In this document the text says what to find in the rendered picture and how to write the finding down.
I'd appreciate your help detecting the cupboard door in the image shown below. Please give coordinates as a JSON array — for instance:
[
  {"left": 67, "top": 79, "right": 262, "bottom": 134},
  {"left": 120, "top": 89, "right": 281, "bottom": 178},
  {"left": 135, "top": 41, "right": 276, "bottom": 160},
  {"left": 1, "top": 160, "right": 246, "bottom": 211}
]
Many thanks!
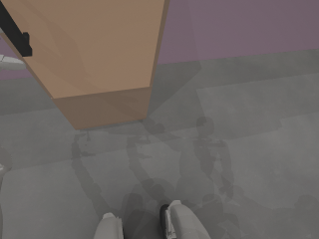
[{"left": 0, "top": 0, "right": 164, "bottom": 99}]

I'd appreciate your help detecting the right robot foot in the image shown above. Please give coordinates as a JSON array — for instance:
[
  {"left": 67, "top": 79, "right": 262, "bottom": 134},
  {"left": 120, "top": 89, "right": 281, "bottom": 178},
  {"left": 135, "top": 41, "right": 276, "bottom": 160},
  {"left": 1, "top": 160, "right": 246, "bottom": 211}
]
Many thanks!
[{"left": 159, "top": 204, "right": 175, "bottom": 239}]

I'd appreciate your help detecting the left robot thigh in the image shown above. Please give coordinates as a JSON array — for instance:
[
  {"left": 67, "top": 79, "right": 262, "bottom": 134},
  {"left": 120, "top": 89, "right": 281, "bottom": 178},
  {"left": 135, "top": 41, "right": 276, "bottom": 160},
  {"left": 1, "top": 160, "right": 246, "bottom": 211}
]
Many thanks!
[{"left": 93, "top": 216, "right": 124, "bottom": 239}]

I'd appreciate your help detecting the robot left upper arm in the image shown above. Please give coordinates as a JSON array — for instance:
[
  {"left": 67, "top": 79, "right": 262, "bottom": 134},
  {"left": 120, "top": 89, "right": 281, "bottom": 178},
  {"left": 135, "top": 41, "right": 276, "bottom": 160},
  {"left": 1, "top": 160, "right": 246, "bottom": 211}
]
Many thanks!
[{"left": 0, "top": 144, "right": 13, "bottom": 239}]

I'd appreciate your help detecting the robot left hand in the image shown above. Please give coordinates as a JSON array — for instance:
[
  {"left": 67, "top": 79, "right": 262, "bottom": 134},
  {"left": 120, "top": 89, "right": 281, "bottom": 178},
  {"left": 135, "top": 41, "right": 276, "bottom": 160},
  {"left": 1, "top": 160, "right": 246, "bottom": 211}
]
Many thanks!
[{"left": 0, "top": 28, "right": 27, "bottom": 72}]

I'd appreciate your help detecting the handle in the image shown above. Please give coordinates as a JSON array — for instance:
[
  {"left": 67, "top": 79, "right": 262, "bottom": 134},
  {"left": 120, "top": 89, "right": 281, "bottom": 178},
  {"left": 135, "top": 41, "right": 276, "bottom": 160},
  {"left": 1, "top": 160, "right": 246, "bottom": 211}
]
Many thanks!
[{"left": 0, "top": 0, "right": 33, "bottom": 57}]

